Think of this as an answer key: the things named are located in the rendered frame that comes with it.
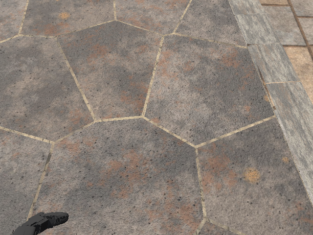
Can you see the robot left hand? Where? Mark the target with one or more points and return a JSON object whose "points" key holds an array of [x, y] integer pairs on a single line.
{"points": [[40, 222]]}

